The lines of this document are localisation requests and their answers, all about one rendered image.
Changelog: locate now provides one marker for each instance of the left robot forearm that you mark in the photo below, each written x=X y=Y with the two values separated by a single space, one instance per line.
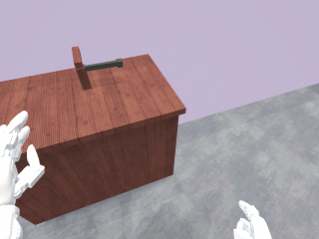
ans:
x=9 y=226

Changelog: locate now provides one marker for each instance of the robot left hand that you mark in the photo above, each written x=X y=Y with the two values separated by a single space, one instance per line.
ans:
x=12 y=137

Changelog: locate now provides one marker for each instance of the robot right hand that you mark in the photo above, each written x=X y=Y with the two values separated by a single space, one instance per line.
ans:
x=255 y=229

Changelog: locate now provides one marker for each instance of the counter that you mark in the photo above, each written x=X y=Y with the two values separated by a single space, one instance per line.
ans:
x=97 y=133

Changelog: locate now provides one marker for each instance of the tap lever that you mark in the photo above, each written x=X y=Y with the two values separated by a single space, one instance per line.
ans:
x=117 y=63

